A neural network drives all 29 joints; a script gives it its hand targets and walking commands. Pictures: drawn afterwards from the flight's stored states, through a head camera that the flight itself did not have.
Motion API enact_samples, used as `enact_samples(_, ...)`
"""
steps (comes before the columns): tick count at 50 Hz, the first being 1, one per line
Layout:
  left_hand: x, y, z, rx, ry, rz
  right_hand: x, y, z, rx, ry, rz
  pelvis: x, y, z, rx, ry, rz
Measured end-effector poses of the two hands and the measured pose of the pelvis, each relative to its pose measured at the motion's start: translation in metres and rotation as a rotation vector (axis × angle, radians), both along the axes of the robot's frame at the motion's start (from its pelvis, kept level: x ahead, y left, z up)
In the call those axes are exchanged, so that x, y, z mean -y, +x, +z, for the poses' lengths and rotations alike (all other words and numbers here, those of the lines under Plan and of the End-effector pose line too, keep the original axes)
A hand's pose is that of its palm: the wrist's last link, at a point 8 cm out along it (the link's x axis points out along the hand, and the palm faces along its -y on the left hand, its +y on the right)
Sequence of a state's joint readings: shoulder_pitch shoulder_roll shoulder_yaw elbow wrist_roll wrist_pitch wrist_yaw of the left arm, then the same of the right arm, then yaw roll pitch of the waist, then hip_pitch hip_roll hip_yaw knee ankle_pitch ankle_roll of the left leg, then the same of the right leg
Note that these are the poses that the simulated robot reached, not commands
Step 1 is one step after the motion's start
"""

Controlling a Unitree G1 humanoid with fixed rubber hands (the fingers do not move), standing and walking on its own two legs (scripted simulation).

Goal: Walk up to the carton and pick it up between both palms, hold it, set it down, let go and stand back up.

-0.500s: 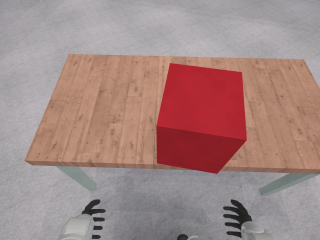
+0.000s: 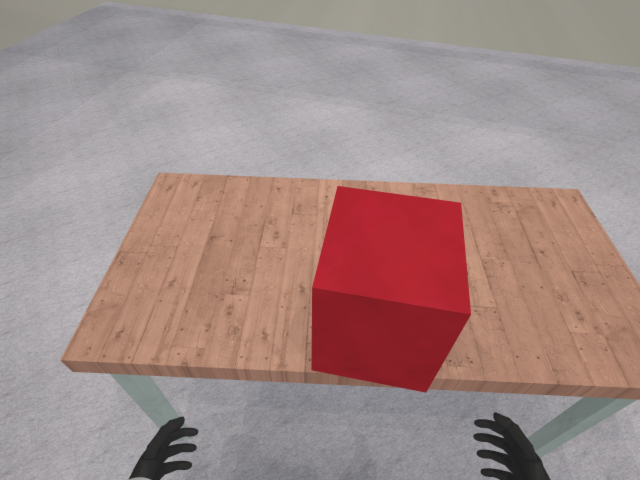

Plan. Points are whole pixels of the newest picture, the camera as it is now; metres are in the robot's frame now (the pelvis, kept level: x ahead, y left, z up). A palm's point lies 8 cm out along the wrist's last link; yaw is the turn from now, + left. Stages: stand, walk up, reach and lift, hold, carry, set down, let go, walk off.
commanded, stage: let go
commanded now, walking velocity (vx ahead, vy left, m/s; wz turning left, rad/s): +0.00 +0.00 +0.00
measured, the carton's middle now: (382, 290) +0.43 -0.07 -0.06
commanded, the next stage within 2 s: stand in 0.46 s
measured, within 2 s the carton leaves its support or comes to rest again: neither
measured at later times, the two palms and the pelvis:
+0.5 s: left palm out of the picture +0.13 +0.23 -0.08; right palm out of the picture +0.13 -0.23 -0.09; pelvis -0.01 +0.01 -0.01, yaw +0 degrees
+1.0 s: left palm out of the picture +0.15 +0.24 -0.13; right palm out of the picture +0.03 -0.23 -0.15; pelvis +0.03 +0.02 -0.03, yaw -6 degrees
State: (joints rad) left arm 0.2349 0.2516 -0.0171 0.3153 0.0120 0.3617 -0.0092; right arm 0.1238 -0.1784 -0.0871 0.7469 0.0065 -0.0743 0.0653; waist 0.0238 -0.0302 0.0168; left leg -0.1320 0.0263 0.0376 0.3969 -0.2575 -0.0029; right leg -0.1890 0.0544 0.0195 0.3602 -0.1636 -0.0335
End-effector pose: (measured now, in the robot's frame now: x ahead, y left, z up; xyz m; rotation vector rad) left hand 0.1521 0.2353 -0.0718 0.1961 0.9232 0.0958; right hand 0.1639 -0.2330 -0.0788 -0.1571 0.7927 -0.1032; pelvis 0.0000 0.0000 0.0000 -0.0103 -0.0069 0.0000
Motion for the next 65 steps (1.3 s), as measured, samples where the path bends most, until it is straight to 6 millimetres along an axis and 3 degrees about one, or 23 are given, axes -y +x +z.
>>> enact_samples(11,0.003,-0.026,-0.009,0.06,-0.01,0.013,-0.018,-0.028,-0.015,0.055,0.016,0.025,-0.003,-0.014,-0.006,0.013,0.007,0.001)
enact_samples(24,0.005,-0.017,-0.008,0.076,0.002,0.002,-0.006,-0.031,-0.013,0.064,-0.014,0.02,-0.004,-0.016,-0.007,0.013,0.01,-0.002)
enact_samples(26,0.003,-0.019,-0.011,0.107,0.023,-0.035,-0.003,-0.034,-0.02,-0.001,-0.008,-0.017,-0.006,-0.013,-0.009,-0.001,0.002,-0.013)
enact_samples(33,-0.004,-0.029,-0.035,0.046,0.01,-0.067,0.01,-0.08,-0.045,-0.234,-0.042,-0.12,-0.013,0.003,-0.015,-0.041,-0.009,-0.049)
enact_samples(40,-0.004,-0.023,-0.051,-0.02,0.008,-0.069,0.012,-0.116,-0.059,-0.357,-0.047,-0.204,-0.018,0.018,-0.02,-0.056,0.001,-0.078)
enact_samples(51,-0.005,-0.004,-0.061,-0.047,0.028,-0.072,0.0,-0.133,-0.074,-0.412,-0.03,-0.261,-0.022,0.029,-0.027,-0.045,0.011,-0.109)
enact_samples(65,-0.011,-0.024,-0.067,-0.138,0.053,-0.063,-0.001,-0.156,-0.078,-0.459,-0.029,-0.29,-0.024,0.022,-0.026,-0.028,0.019,-0.138)
